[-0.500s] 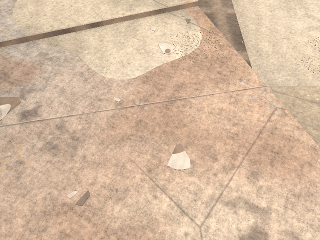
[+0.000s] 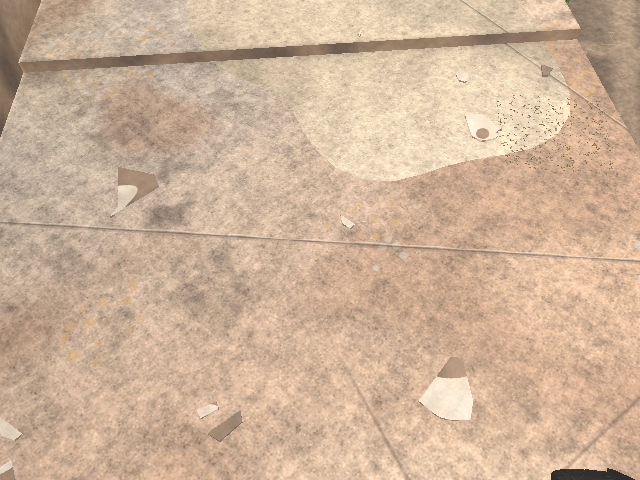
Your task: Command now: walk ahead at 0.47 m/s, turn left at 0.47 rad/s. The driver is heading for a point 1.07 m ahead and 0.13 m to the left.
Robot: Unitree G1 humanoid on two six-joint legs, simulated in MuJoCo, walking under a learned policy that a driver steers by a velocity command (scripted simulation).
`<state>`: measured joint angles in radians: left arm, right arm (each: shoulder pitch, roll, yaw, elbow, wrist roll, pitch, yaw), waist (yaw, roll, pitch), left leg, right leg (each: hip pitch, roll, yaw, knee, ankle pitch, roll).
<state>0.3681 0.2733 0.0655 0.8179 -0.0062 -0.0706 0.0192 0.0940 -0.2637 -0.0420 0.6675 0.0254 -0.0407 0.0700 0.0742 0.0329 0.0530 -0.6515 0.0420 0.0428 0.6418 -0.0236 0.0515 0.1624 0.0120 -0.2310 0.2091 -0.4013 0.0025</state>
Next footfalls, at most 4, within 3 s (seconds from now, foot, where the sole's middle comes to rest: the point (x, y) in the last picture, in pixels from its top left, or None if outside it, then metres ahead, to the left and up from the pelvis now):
0.06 left None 0.22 0.09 -0.76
0.54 right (394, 442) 0.52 -0.06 -0.76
1.04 left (247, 357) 0.69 0.26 -0.76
1.48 right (361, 338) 0.75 0.01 -0.76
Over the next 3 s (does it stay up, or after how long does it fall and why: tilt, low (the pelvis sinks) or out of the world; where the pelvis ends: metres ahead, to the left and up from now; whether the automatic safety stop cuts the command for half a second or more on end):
stays up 0.78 0.13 0.01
